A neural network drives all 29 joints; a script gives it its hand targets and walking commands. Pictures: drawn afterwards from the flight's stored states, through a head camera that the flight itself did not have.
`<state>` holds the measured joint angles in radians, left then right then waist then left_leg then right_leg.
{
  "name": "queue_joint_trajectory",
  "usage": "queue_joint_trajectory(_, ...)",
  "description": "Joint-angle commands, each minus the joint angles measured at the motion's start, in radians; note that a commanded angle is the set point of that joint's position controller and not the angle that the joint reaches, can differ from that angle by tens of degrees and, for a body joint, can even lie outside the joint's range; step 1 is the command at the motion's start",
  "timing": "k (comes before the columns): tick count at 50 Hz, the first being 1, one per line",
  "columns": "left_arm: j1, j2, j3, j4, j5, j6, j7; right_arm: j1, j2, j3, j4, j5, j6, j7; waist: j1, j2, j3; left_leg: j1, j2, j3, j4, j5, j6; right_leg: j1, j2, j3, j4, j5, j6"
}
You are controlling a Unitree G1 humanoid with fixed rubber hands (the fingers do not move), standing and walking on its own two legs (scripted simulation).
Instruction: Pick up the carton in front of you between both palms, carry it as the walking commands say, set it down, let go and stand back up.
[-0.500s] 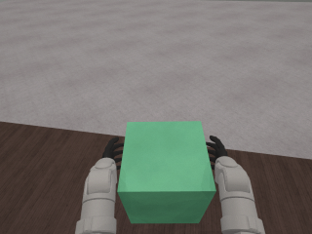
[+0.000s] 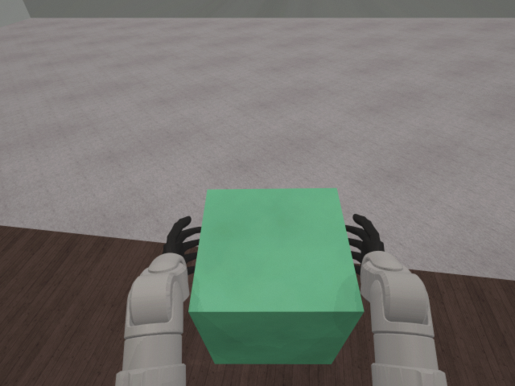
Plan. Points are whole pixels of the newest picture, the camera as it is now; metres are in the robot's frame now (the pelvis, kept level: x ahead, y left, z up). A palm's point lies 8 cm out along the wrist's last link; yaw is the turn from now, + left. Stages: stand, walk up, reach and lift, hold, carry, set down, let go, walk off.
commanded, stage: carry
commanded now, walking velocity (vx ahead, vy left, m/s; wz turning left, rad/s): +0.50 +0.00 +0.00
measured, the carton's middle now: (272, 281) +0.30 +0.00 +0.02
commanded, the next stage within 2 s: none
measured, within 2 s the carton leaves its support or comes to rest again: neither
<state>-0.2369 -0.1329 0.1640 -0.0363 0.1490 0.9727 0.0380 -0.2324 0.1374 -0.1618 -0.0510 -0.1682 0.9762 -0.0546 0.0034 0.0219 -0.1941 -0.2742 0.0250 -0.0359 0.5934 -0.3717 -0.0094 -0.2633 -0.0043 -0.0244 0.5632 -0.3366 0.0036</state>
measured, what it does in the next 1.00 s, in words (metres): walks ahead: left foot, then right foot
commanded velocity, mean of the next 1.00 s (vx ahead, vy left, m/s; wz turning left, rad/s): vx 0.50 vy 0.00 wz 0.00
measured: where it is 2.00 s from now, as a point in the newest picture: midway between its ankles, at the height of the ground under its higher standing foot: (273, 226)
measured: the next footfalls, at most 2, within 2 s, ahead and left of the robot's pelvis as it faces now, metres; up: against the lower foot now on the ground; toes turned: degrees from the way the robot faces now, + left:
left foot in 0.16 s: +0.12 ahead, +0.10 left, +0.00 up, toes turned +10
right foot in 0.52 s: +0.46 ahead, -0.12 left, +0.00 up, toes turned -12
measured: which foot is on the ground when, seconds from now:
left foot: up 0.00-0.14, down 0.16-0.52, up 0.54-1.00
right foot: down 0.00-0.18, up 0.20-0.50, down 0.52-1.00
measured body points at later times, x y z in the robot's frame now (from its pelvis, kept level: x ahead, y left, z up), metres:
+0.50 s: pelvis +0.26 -0.02 +0.00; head +0.24 -0.02 +0.45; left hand +0.53 +0.12 +0.10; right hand +0.52 -0.18 +0.10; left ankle +0.08 +0.09 -0.73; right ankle +0.40 -0.12 -0.72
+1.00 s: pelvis +0.57 -0.04 +0.00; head +0.57 -0.04 +0.45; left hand +0.89 +0.12 +0.12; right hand +0.90 -0.18 +0.11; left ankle +0.72 +0.07 -0.70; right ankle +0.42 -0.11 -0.73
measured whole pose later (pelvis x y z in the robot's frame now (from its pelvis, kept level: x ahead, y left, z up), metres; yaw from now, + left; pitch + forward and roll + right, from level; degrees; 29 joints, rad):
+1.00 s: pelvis +0.57 -0.04 +0.00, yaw +0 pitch +4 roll +0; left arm -0.44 -0.08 0.15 -0.14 0.03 1.16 0.14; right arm -0.40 0.08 -0.19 -0.19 -0.05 1.17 -0.14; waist 0.05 0.00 -0.09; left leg -0.64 0.07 0.15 0.66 -0.09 0.07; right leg -0.02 0.00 -0.21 0.38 -0.44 -0.03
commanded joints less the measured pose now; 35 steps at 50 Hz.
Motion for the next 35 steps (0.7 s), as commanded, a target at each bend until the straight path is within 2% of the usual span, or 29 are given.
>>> queue_joint_trajectory(1,-0.444,-0.82,-0.677,-0.124,-0.312,0.067,-0.116,-0.497,0.831,0.702,-0.155,0.339,0.079,0.134,0.023,-0.301,-0.051,-0.406,-0.005,0.129,0.196,-0.048,0.009,0.327,-0.279,0.369,-0.224,0.137,-0.142)
queue_joint_trajectory(2,-0.404,-0.812,-0.682,-0.163,-0.31,0.088,-0.101,-0.499,0.83,0.721,-0.195,0.368,0.102,0.13,0.028,-0.312,-0.028,-0.513,-0.008,0.149,0.212,-0.17,0.004,0.395,-0.327,0.436,-0.226,0.346,-0.197)
queue_joint_trajectory(3,-0.387,-0.816,-0.692,-0.22,-0.313,0.109,-0.088,-0.495,0.836,0.738,-0.231,0.396,0.119,0.126,0.036,-0.236,-0.031,-0.539,-0.004,0.148,0.196,-0.214,0.004,0.429,-0.334,0.423,-0.205,0.494,-0.219)
queue_joint_trajectory(4,-0.387,-0.84,-0.706,-0.278,-0.33,0.128,-0.08,-0.476,0.847,0.746,-0.267,0.421,0.134,0.122,0.036,-0.182,-0.061,-0.517,-0.002,0.158,0.137,-0.191,0.006,0.455,-0.328,0.374,-0.189,0.537,-0.207)
queue_joint_trajectory(6,-0.376,-0.863,-0.739,-0.397,-0.368,0.156,-0.072,-0.388,0.863,0.76,-0.338,0.446,0.157,0.112,0.022,-0.171,-0.116,-0.317,-0.031,0.212,-0.041,-0.036,0.003,0.386,-0.274,0.233,-0.172,0.465,-0.146)
queue_joint_trajectory(7,-0.366,-0.866,-0.748,-0.433,-0.379,0.165,-0.073,-0.355,0.867,0.759,-0.365,0.439,0.163,0.106,0.004,-0.153,-0.156,-0.065,-0.054,0.248,-0.168,0.088,0.006,0.249,-0.219,0.106,-0.113,0.43,-0.1)
queue_joint_trajectory(8,-0.32,-0.871,-0.765,-0.451,-0.394,0.179,-0.076,-0.299,0.865,0.75,-0.378,0.431,0.174,0.099,-0.005,-0.106,-0.207,0.238,-0.039,0.228,-0.231,0.172,0.016,0.065,-0.17,0.001,-0.013,0.387,-0.059)
queue_joint_trajectory(9,-0.316,-0.852,-0.772,-0.487,-0.406,0.194,-0.078,-0.239,0.866,0.733,-0.381,0.415,0.183,0.091,-0.026,0.074,-0.238,0.47,0.146,-0.058,-0.339,0.003,0.072,-0.177,-0.107,-0.091,0.232,0.222,-0.008)
queue_joint_trajectory(10,-0.341,-0.841,-0.788,-0.524,-0.429,0.214,-0.084,-0.214,0.861,0.707,-0.38,0.386,0.186,0.08,-0.025,0.309,-0.201,0.604,0.381,-0.449,-0.366,0.162,0.199,-0.474,-0.005,-0.132,0.418,-0.059,0.016)
queue_joint_trajectory(11,-0.343,-0.842,-0.808,-0.541,-0.455,0.225,-0.09,-0.2,0.869,0.703,-0.423,0.381,0.196,0.074,-0.03,0.219,-0.155,0.597,0.428,-0.474,-0.335,0.313,0.265,-0.565,-0.043,-0.035,0.525,-0.181,-0.005)
queue_joint_trajectory(12,-0.344,-0.842,-0.805,-0.544,-0.462,0.231,-0.092,-0.235,0.867,0.713,-0.467,0.387,0.208,0.07,-0.03,0.113,-0.135,0.588,0.413,-0.394,-0.312,0.421,0.265,-0.618,-0.082,-0.017,0.578,-0.177,-0.016)
queue_joint_trajectory(13,-0.325,-0.845,-0.794,-0.531,-0.462,0.237,-0.091,-0.263,0.863,0.725,-0.493,0.4,0.218,0.068,-0.029,0.035,-0.131,0.566,0.381,-0.307,-0.318,0.432,0.231,-0.62,-0.103,-0.013,0.569,-0.139,-0.019)
queue_joint_trajectory(14,-0.303,-0.845,-0.783,-0.523,-0.46,0.241,-0.088,-0.278,0.856,0.738,-0.514,0.416,0.226,0.066,-0.027,0.011,-0.11,0.527,0.355,-0.228,-0.348,0.408,0.197,-0.609,-0.113,-0.02,0.498,-0.102,-0.016)
queue_joint_trajectory(15,-0.283,-0.843,-0.772,-0.516,-0.453,0.244,-0.083,-0.282,0.847,0.751,-0.526,0.43,0.233,0.067,-0.027,0.025,-0.089,0.498,0.321,-0.154,-0.372,0.419,0.169,-0.584,-0.111,-0.04,0.417,-0.054,-0.007)
queue_joint_trajectory(18,-0.207,-0.815,-0.74,-0.488,-0.409,0.252,-0.06,-0.253,0.809,0.768,-0.525,0.455,0.251,0.073,-0.023,0.081,-0.063,0.41,0.247,0.012,-0.387,0.446,0.136,-0.459,-0.07,-0.105,0.216,0.08,0.012)
queue_joint_trajectory(20,-0.184,-0.791,-0.725,-0.488,-0.383,0.259,-0.046,-0.244,0.781,0.768,-0.517,0.468,0.259,0.079,-0.023,0.111,-0.017,0.329,0.22,0.085,-0.394,0.467,0.12,-0.365,-0.048,-0.157,0.073,0.147,0.004)
queue_joint_trajectory(22,-0.186,-0.772,-0.72,-0.502,-0.372,0.266,-0.039,-0.242,0.765,0.764,-0.514,0.472,0.266,0.083,-0.02,0.146,0.01,0.251,0.218,0.132,-0.387,0.493,0.097,-0.236,-0.028,-0.204,0.002,0.237,-0.013)
queue_joint_trajectory(24,-0.194,-0.765,-0.72,-0.509,-0.373,0.271,-0.039,-0.249,0.753,0.761,-0.52,0.471,0.273,0.087,-0.006,0.154,-0.015,0.193,0.208,0.201,-0.266,0.61,0.074,-0.051,0.001,-0.248,-0.025,0.27,-0.028)
queue_joint_trajectory(25,-0.19,-0.761,-0.717,-0.506,-0.375,0.272,-0.04,-0.247,0.746,0.76,-0.523,0.468,0.277,0.088,0.005,0.13,-0.052,0.147,0.172,0.254,-0.142,0.651,0.051,0.09,0.034,-0.282,-0.037,0.215,-0.032)
queue_joint_trajectory(26,-0.191,-0.758,-0.714,-0.505,-0.376,0.274,-0.043,-0.24,0.732,0.756,-0.521,0.464,0.28,0.089,0.018,0.084,-0.105,0.059,0.134,0.279,0.035,0.594,0.028,0.266,0.02,-0.261,-0.047,0.144,-0.033)
queue_joint_trajectory(27,-0.186,-0.746,-0.71,-0.504,-0.373,0.277,-0.045,-0.256,0.721,0.755,-0.523,0.458,0.284,0.09,0.037,-0.061,-0.152,-0.107,0.084,0.262,0.295,0.37,-0.002,0.402,-0.185,0.055,-0.155,-0.089,-0.072)
queue_joint_trajectory(28,-0.21,-0.746,-0.717,-0.495,-0.381,0.276,-0.052,-0.258,0.731,0.761,-0.541,0.454,0.288,0.091,0.021,-0.312,-0.191,-0.357,-0.036,0.2,0.586,-0.079,-0.032,0.521,-0.457,0.547,-0.349,-0.225,-0.202)
queue_joint_trajectory(29,-0.208,-0.781,-0.727,-0.497,-0.395,0.273,-0.06,-0.278,0.74,0.767,-0.536,0.456,0.288,0.097,0.021,-0.266,-0.163,-0.409,0.018,0.065,0.704,-0.095,0.004,0.45,-0.457,0.588,-0.398,-0.124,-0.227)
queue_joint_trajectory(30,-0.256,-0.813,-0.742,-0.509,-0.408,0.264,-0.067,-0.318,0.772,0.776,-0.535,0.462,0.279,0.102,0.019,-0.203,-0.16,-0.416,0.062,0.047,0.743,-0.061,0.033,0.39,-0.42,0.48,-0.366,-0.002,-0.219)
queue_joint_trajectory(31,-0.305,-0.84,-0.757,-0.513,-0.418,0.254,-0.073,-0.347,0.802,0.779,-0.518,0.463,0.268,0.107,0.015,-0.093,-0.162,-0.407,0.096,0.035,0.728,-0.008,0.046,0.335,-0.394,0.383,-0.343,0.048,-0.2)
queue_joint_trajectory(32,-0.351,-0.857,-0.771,-0.516,-0.426,0.242,-0.078,-0.36,0.823,0.777,-0.494,0.457,0.255,0.109,0.012,-0.037,-0.154,-0.385,0.121,0.023,0.68,0.047,0.051,0.268,-0.361,0.297,-0.341,0.073,-0.178)
queue_joint_trajectory(33,-0.385,-0.859,-0.78,-0.508,-0.432,0.232,-0.081,-0.366,0.833,0.774,-0.471,0.447,0.241,0.107,0.009,-0.047,-0.164,-0.351,0.127,0.027,0.63,0.082,0.052,0.227,-0.335,0.218,-0.348,0.046,-0.153)
queue_joint_trajectory(35,-0.421,-0.838,-0.784,-0.472,-0.439,0.214,-0.085,-0.371,0.816,0.754,-0.418,0.412,0.217,0.095,0.011,-0.086,-0.157,-0.344,0.106,0.069,0.548,0.115,0.049,0.196,-0.302,0.123,-0.359,0.026,-0.148)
